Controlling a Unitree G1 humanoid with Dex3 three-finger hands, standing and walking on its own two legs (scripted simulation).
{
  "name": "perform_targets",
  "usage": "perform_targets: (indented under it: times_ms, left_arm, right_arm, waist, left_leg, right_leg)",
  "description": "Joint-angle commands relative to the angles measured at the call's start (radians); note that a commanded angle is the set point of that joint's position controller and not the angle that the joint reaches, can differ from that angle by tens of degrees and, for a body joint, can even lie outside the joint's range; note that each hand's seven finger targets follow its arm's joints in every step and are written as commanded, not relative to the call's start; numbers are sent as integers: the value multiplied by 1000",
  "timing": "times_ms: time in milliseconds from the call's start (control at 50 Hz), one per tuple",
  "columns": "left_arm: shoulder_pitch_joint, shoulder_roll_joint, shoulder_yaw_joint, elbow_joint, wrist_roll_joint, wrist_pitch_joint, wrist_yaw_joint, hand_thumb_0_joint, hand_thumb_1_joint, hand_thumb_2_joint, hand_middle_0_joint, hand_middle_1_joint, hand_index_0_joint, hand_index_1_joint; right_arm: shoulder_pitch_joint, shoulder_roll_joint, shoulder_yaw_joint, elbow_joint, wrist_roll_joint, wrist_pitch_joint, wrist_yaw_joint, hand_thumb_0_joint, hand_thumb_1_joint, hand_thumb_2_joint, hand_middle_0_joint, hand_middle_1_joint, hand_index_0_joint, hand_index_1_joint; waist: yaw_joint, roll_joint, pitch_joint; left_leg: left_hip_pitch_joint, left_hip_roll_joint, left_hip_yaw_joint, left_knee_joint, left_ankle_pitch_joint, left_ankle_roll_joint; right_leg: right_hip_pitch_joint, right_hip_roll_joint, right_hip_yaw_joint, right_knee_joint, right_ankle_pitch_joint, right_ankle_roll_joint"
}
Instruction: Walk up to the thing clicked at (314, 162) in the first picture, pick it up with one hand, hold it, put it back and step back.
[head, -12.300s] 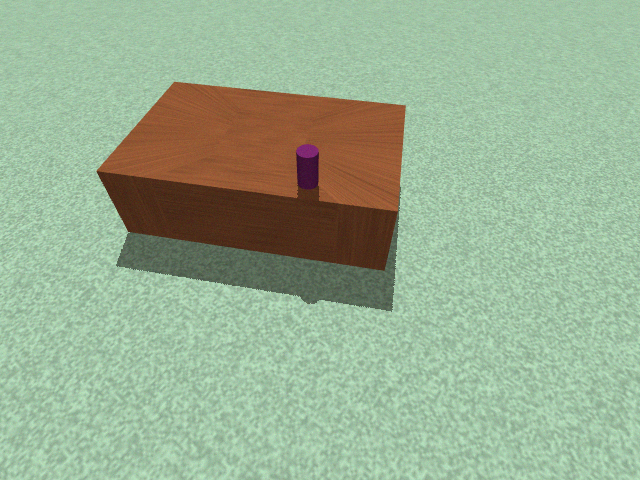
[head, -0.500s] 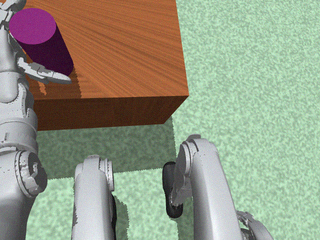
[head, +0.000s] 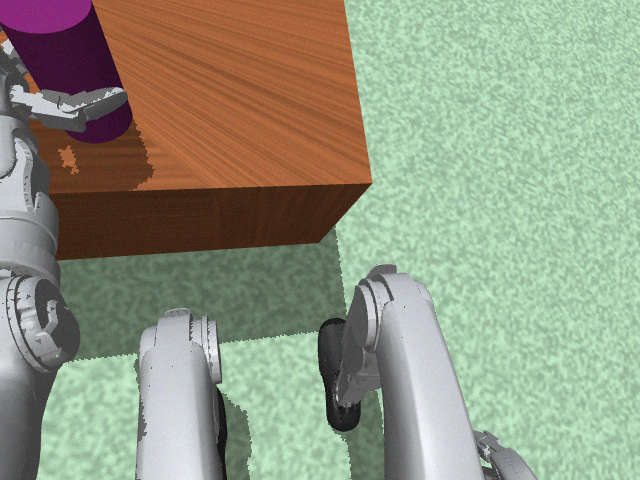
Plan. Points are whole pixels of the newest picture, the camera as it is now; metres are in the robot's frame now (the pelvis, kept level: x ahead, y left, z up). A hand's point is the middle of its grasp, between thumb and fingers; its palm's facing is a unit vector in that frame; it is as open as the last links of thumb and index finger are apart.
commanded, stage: settle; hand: left
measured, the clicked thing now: (74, 69) +0.56 +0.17 +0.00
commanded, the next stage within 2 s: lift in 1.62 s
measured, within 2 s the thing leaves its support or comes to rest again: neither
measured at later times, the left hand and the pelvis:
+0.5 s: hand (37, 24) +0.57 +0.18 +0.05, palm faces +0.11 -0.99 -0.05, open 11.3 cm; pelvis +0.01 +0.00 +0.03, yaw +0 degrees
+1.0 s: hand out of the picture +0.58 +0.18 +0.10, palm faces +0.11 -0.99 -0.04, open 11.3 cm; pelvis +0.02 +0.00 +0.09, yaw +0 degrees
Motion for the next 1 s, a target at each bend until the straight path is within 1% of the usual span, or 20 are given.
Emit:
perform_targets:
  times_ms: [0,80,100,160,260,320,340,420,440,460,480,520,620,720,740,780,860,920,940,980]
  left_arm:
    - [-385,190,7,-139,14,-39,31,0,66,912,-1102,-1065,-1099,-1071]
    - [-386,224,19,-141,28,-38,49,0,166,1145,-1209,-1252,-1192,-1278]
    - [-391,209,-2,-150,34,-35,49,0,164,1164,-1237,-1281,-1223,-1307]
    - [-409,231,3,-221,39,-21,51,0,160,1200,-1265,-1322,-1248,-1350]
    - [-428,228,6,-308,16,2,49,0,111,1256,-1313,-1393,-1296,-1423]
    - [-447,243,11,-378,5,14,40,0,88,1246,-1329,-1408,-1315,-1435]
    - [-448,197,-23,-386,0,21,35,0,75,1253,-1312,-1400,-1298,-1428]
    - [-436,235,4,-413,-14,53,41,0,1,1243,-1296,-1391,-1282,-1421]
    - [-413,206,-6,-392,-21,65,39,0,15,1245,-1299,-1399,-1286,-1427]
    - [-362,140,-40,-328,-25,83,32,0,22,1246,-1305,-1402,-1295,-1429]
    - [-393,160,-38,-382,-25,85,31,0,-6,1252,-1313,-1415,-1302,-1442]
    - [-321,160,-37,-284,-23,104,27,0,-14,1260,-1302,-1411,-1293,-1438]
    - [-385,178,-28,-388,-43,96,19,0,-2,1248,-1289,-1400,-1285,-1422]
    - [-364,167,-26,-374,-39,87,32,0,23,1297,-1305,-1433,-1301,-1456]
    - [-292,128,-45,-275,-38,98,30,0,15,1291,-1298,-1426,-1293,-1450]
    - [-387,194,-22,-413,-32,76,37,0,34,1306,-1292,-1419,-1285,-1446]
    - [-356,135,-46,-367,-49,80,25,0,14,1292,-1307,-1422,-1300,-1449]
    - [-350,187,-21,-379,-40,80,33,0,2,1295,-1294,-1412,-1285,-1441]
    - [-383,173,-36,-443,-43,72,31,0,4,1294,-1282,-1405,-1273,-1434]
    - [-330,129,-50,-374,-51,85,25,0,11,1291,-1287,-1408,-1280,-1435]
  right_arm:
    - [203,-225,-71,-17,-2,2,-7,0,-904,-896,199,299,199,299]
    - [194,-224,-67,-24,-4,8,-5,0,-915,-904,200,300,200,300]
    - [188,-221,-67,-29,-3,12,-4,0,-916,-904,200,300,200,300]
    - [208,-221,-76,-35,1,18,-7,0,-918,-905,199,300,199,300]
    - [221,-220,-83,-37,12,19,-14,0,-924,-908,199,300,199,300]
    - [225,-217,-91,-47,24,17,-22,0,-927,-907,199,300,199,300]
    - [229,-216,-97,-37,27,18,-23,0,-922,-906,199,299,199,299]
    - [240,-209,-99,-45,39,16,-31,0,-921,-906,198,299,198,299]
    - [245,-202,-98,-47,42,16,-34,0,-922,-906,199,299,198,299]
    - [251,-197,-103,-29,46,15,-35,0,-921,-905,199,299,199,299]
    - [241,-195,-103,-48,49,11,-36,0,-922,-905,199,299,198,299]
    - [241,-194,-104,-35,54,12,-40,0,-917,-904,198,299,198,299]
    - [243,-189,-108,-45,59,3,-44,0,-909,-901,199,299,199,299]
    - [249,-172,-102,-39,53,-4,-50,0,-904,-902,199,299,199,299]
    - [229,-179,-102,-49,55,-4,-49,0,-908,-903,199,299,199,299]
    - [239,-183,-109,-47,52,-4,-51,0,-902,-902,199,299,199,299]
    - [240,-174,-102,-46,55,-5,-50,0,-909,-903,199,299,199,299]
    - [237,-176,-109,-46,53,-5,-55,0,-908,-904,199,299,199,299]
    - [239,-173,-108,-51,54,-4,-54,0,-902,-902,198,299,199,299]
    - [230,-174,-108,-49,58,-5,-54,0,-900,-901,198,299,199,299]
  waist:
    - [-60,175,-593]
    - [-48,155,-588]
    - [-50,172,-600]
    - [-30,213,-705]
    - [-21,234,-750]
    - [-13,253,-804]
    - [-23,263,-786]
    - [-5,247,-783]
    - [-12,217,-781]
    - [-19,177,-727]
    - [-25,172,-715]
    - [-15,141,-640]
    - [7,180,-713]
    - [8,166,-710]
    - [9,153,-685]
    - [22,213,-736]
    - [6,193,-719]
    - [21,189,-741]
    - [15,203,-757]
    - [13,195,-733]
  left_leg:
    - [280,3,-1,-337,43,8]
    - [250,-1,10,-342,-17,17]
    - [262,0,7,-354,-21,15]
    - [325,-1,20,-356,48,10]
    - [376,2,15,-376,102,5]
    - [438,7,10,-398,135,4]
    - [454,10,4,-412,130,0]
    - [466,11,6,-434,145,3]
    - [452,10,11,-436,151,7]
    - [443,11,10,-445,139,9]
    - [416,12,13,-455,105,14]
    - [403,14,8,-479,61,18]
    - [507,20,-1,-507,138,8]
    - [500,16,17,-520,189,10]
    - [527,18,4,-536,187,6]
    - [586,22,1,-554,204,0]
    - [599,24,-6,-574,216,-1]
    - [599,24,7,-575,212,3]
    - [619,24,3,-590,209,2]
    - [647,27,-9,-602,225,-3]
  right_leg:
    - [437,48,-48,-151,-36,-38]
    - [471,48,-45,-176,-88,-31]
    - [473,47,-45,-175,-91,-32]
    - [516,48,-38,-168,-32,-38]
    - [547,44,-35,-177,14,-44]
    - [579,44,-32,-191,41,-48]
    - [559,43,-32,-196,35,-50]
    - [603,46,-26,-233,43,-52]
    - [637,48,-24,-251,50,-50]
    - [624,49,-24,-272,40,-49]
    - [634,52,-24,-288,9,-48]
    - [612,52,-18,-320,-34,-45]
    - [645,55,-18,-326,27,-53]
    - [717,59,-9,-360,77,-55]
    - [692,56,-8,-365,69,-57]
    - [695,57,-8,-367,77,-60]
    - [718,60,-15,-381,87,-62]
    - [750,62,-6,-400,86,-59]
    - [764,61,-7,-407,84,-60]
    - [739,62,-13,-409,92,-62]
